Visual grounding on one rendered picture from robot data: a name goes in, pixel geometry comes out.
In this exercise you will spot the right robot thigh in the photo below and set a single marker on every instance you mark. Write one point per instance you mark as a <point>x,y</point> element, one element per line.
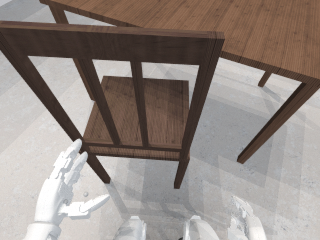
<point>197,229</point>

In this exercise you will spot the chair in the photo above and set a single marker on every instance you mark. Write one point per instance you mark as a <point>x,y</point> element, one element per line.
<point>132,117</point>

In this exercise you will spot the robot left forearm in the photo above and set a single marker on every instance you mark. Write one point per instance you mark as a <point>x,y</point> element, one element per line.
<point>41,230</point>

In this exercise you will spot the table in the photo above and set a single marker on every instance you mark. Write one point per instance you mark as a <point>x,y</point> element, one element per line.
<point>277,36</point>

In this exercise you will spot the robot left shin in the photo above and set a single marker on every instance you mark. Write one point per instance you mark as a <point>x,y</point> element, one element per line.
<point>135,217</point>

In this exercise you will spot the robot left hand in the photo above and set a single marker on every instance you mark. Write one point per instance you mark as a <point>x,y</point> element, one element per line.
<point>58,187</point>

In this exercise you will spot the robot right hand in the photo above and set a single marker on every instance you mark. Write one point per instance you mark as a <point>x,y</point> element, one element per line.
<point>249,228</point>

